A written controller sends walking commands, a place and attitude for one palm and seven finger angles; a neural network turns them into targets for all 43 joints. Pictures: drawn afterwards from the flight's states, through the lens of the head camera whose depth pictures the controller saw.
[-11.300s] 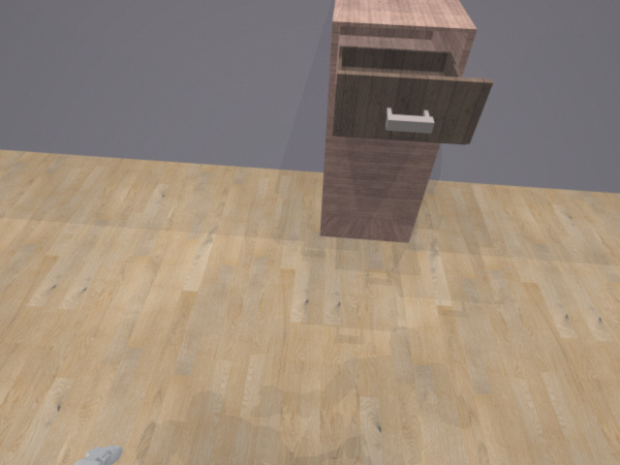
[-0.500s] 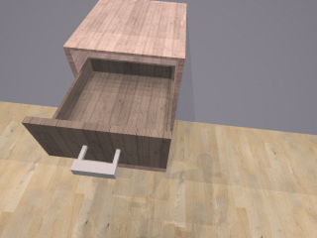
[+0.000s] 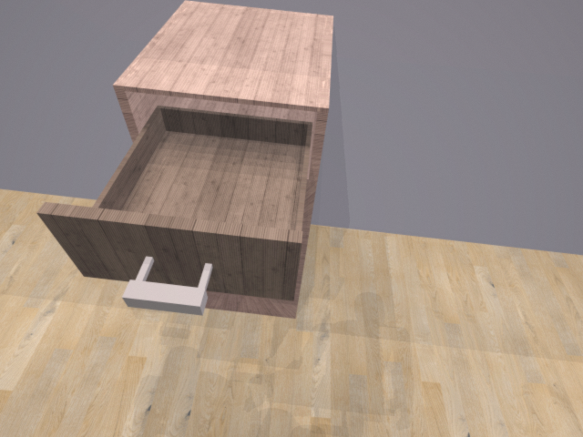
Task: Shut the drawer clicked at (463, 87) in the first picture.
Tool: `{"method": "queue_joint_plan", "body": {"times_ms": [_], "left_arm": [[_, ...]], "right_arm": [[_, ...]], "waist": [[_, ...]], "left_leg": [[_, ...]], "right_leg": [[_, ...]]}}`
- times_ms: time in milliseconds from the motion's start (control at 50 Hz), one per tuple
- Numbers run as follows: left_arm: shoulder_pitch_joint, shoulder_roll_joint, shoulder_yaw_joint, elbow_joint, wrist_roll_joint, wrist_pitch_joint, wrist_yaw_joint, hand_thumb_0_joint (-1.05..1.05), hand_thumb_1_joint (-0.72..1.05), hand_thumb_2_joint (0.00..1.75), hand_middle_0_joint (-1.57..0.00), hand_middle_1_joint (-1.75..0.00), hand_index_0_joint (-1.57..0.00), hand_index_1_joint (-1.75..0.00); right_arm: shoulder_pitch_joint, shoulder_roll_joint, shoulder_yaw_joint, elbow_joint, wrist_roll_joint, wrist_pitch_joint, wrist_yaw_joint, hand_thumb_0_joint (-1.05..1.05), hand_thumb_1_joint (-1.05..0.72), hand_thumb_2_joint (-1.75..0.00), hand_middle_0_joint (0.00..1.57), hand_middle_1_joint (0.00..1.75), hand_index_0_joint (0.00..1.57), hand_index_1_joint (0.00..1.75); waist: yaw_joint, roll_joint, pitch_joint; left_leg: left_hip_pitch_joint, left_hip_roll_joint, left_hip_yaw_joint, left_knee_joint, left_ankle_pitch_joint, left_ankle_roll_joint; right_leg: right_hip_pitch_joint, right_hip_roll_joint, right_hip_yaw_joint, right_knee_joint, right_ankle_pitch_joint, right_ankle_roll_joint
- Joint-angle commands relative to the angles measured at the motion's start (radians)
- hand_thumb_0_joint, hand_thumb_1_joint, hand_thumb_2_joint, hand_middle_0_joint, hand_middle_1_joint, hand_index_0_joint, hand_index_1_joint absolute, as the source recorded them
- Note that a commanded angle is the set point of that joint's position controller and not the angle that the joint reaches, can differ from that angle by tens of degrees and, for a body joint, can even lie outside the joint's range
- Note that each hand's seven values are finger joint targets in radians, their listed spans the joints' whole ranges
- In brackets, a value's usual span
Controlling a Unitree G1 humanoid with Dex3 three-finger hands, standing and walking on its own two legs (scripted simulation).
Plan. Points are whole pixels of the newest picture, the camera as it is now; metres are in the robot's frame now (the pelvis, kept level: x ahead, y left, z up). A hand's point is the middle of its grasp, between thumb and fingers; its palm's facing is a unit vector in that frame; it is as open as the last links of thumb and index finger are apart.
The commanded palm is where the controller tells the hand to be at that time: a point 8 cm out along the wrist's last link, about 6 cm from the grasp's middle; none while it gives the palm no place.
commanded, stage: come to a stop and stand still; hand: left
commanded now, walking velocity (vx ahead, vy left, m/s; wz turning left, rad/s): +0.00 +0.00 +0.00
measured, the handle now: (172, 282) +0.31 +0.20 +0.03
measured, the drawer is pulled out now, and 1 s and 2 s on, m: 0.30 0.30 0.30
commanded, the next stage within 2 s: look again from close up in 0.62 s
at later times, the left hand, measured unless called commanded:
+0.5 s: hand out of the picture -0.04 +0.14 -0.17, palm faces +0.06 -0.99 -0.15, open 7.4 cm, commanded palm none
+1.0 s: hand out of the picture -0.01 +0.17 -0.17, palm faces +0.04 -0.97 -0.23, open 7.4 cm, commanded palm none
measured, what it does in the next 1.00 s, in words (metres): stands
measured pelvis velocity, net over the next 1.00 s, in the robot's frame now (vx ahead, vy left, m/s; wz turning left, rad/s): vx -0.01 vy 0.00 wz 0.02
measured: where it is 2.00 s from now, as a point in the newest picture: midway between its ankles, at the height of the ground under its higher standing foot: outside the picture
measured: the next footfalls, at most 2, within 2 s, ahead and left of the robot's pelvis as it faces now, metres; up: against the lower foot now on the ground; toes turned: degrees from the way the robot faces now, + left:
none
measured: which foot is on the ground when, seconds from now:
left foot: down 0.00-1.00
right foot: down 0.00-1.00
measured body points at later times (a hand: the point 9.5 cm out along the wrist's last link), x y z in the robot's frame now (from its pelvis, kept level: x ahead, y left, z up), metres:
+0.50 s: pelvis -0.03 -0.02 +0.01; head -0.03 -0.01 +0.46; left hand -0.05 +0.19 -0.16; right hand -0.03 -0.23 -0.15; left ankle -0.01 +0.10 -0.73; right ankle -0.03 -0.11 -0.73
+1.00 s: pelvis -0.01 +0.00 +0.00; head -0.01 -0.02 +0.45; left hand -0.01 +0.22 -0.15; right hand -0.02 -0.21 -0.17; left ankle -0.01 +0.10 -0.73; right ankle -0.03 -0.11 -0.73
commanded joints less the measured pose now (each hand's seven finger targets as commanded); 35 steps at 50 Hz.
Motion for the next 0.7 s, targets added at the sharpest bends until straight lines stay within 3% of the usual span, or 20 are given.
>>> {"method": "queue_joint_plan", "body": {"times_ms": [0, 40, 60, 80, 100, 120, 140, 160, 180, 260, 360, 480, 680], "left_arm": [[0.049, 0.018, -0.003, -0.033, -0.001, -0.025, -0.008, 0.00, 0.90, 0.90, -0.20, -0.30, -0.20, -0.30], [0.064, 0.009, -0.010, -0.020, -0.006, -0.038, -0.009, 0.00, 0.90, 0.90, -0.20, -0.30, -0.20, -0.30], [0.093, 0.012, -0.013, -0.006, -0.007, -0.046, -0.008, 0.00, 0.90, 0.90, -0.20, -0.30, -0.20, -0.30], [0.102, 0.029, -0.014, 0.007, -0.006, -0.055, -0.005, 0.00, 0.90, 0.90, -0.20, -0.30, -0.20, -0.30], [0.106, 0.046, -0.017, 0.020, -0.007, -0.063, -0.002, 0.00, 0.90, 0.90, -0.20, -0.30, -0.20, -0.30], [0.106, 0.065, -0.019, 0.024, -0.010, -0.068, -0.003, 0.00, 0.90, 0.90, -0.20, -0.30, -0.20, -0.30], [0.102, 0.066, -0.022, 0.028, -0.011, -0.068, -0.005, 0.00, 0.90, 0.90, -0.20, -0.30, -0.20, -0.30], [0.091, 0.060, -0.021, 0.035, -0.012, -0.074, -0.003, 0.00, 0.90, 0.90, -0.20, -0.30, -0.20, -0.30], [0.089, 0.053, -0.025, 0.037, -0.011, -0.074, -0.002, 0.00, 0.90, 0.90, -0.20, -0.30, -0.20, -0.30], [0.102, 0.041, -0.033, 0.056, -0.013, -0.070, -0.003, 0.00, 0.90, 0.90, -0.20, -0.30, -0.20, -0.30], [0.136, 0.034, -0.035, 0.082, -0.014, -0.070, -0.004, 0.00, 0.90, 0.90, -0.20, -0.30, -0.20, -0.30], [0.167, 0.026, -0.033, 0.093, -0.014, -0.073, -0.004, 0.00, 0.90, 0.90, -0.20, -0.30, -0.20, -0.30], [0.191, 0.000, -0.036, 0.114, -0.014, -0.082, -0.001, 0.00, 0.90, 0.90, -0.20, -0.30, -0.20, -0.30]], "right_arm": [[-0.028, -0.130, -0.017, -0.056, -0.009, -0.024, -0.012, 0.00, -0.90, -0.90, 0.20, 0.30, 0.20, 0.30], [0.006, -0.133, -0.017, -0.038, -0.008, -0.029, -0.014, 0.00, -0.90, -0.90, 0.20, 0.30, 0.20, 0.30], [0.014, -0.134, -0.016, -0.032, -0.004, -0.031, -0.014, 0.00, -0.90, -0.90, 0.20, 0.30, 0.20, 0.30], [0.023, -0.116, -0.015, -0.025, 0.003, -0.034, -0.013, 0.00, -0.90, -0.90, 0.20, 0.30, 0.20, 0.30], [0.034, -0.101, -0.011, -0.022, 0.009, -0.036, -0.013, 0.00, -0.90, -0.90, 0.20, 0.30, 0.20, 0.30], [0.050, -0.094, -0.008, -0.017, 0.010, -0.038, -0.010, 0.00, -0.90, -0.90, 0.20, 0.30, 0.20, 0.30], [0.058, -0.092, -0.007, -0.008, 0.008, -0.041, -0.007, 0.00, -0.90, -0.90, 0.20, 0.30, 0.20, 0.30], [0.054, -0.098, -0.007, 0.003, 0.006, -0.034, -0.008, 0.00, -0.90, -0.90, 0.20, 0.30, 0.20, 0.30], [0.052, -0.099, -0.009, 0.009, 0.007, -0.032, -0.008, 0.00, -0.90, -0.90, 0.20, 0.30, 0.20, 0.30], [0.047, -0.092, 0.003, 0.037, 0.007, -0.027, -0.004, 0.00, -0.90, -0.90, 0.20, 0.30, 0.20, 0.30], [0.068, -0.078, 0.009, 0.064, 0.004, -0.025, -0.004, 0.00, -0.90, -0.90, 0.20, 0.30, 0.20, 0.30], [0.096, -0.061, 0.010, 0.080, 0.004, -0.024, -0.005, 0.00, -0.90, -0.90, 0.20, 0.30, 0.20, 0.30], [0.127, -0.038, 0.013, 0.104, 0.007, -0.037, -0.012, 0.00, -0.90, -0.90, 0.20, 0.30, 0.20, 0.30]], "waist": [[0.017, 0.209, 0.010], [0.015, 0.178, -0.012], [0.022, 0.141, -0.034], [0.017, 0.088, -0.034], [0.001, 0.031, -0.039], [-0.013, 0.022, -0.052], [-0.019, 0.046, -0.067], [-0.022, -0.031, -0.084], [-0.022, -0.061, -0.068], [-0.017, 0.019, 0.040], [-0.013, 0.059, 0.084], [-0.011, 0.066, 0.060], [-0.006, 0.057, 0.042]], "left_leg": [[-0.085, 0.244, -0.227, -0.245, 0.216, 0.123], [-0.016, 0.225, -0.205, -0.190, 0.300, 0.109], [0.010, 0.204, -0.191, -0.147, 0.313, 0.087], [0.003, 0.166, -0.168, -0.118, 0.296, 0.054], [-0.003, 0.128, -0.133, -0.096, 0.240, 0.017], [0.015, 0.108, -0.111, -0.103, 0.185, -0.003], [0.048, 0.105, -0.113, -0.116, 0.207, -0.007], [0.066, 0.114, -0.104, -0.098, 0.204, -0.013], [0.071, 0.113, -0.096, -0.102, 0.181, -0.014], [0.040, 0.112, -0.108, -0.158, 0.075, -0.016], [0.014, 0.106, -0.114, -0.181, 0.025, -0.018], [0.012, 0.104, -0.112, -0.178, 0.015, -0.020], [0.008, 0.114, -0.115, -0.176, 0.093, -0.022]], "right_leg": [[0.039, 0.004, 0.012, 0.045, -0.003, -0.001], [0.075, 0.002, 0.003, -0.128, 0.049, 0.007], [0.115, 0.000, 0.012, -0.240, 0.139, 0.009], [0.147, -0.020, 0.066, -0.316, 0.245, 0.002], [0.159, -0.072, 0.130, -0.329, 0.342, -0.020], [0.150, -0.112, 0.145, -0.327, 0.387, -0.038], [0.142, -0.109, 0.129, -0.309, 0.408, -0.041], [0.139, -0.088, 0.129, -0.312, 0.393, -0.038], [0.126, -0.086, 0.122, -0.327, 0.370, -0.038], [0.046, -0.067, 0.125, -0.391, 0.135, -0.029], [0.027, -0.056, 0.121, -0.421, 0.056, -0.030], [0.047, -0.052, 0.114, -0.436, 0.043, -0.031], [0.093, -0.048, 0.094, -0.404, 0.159, -0.034]]}}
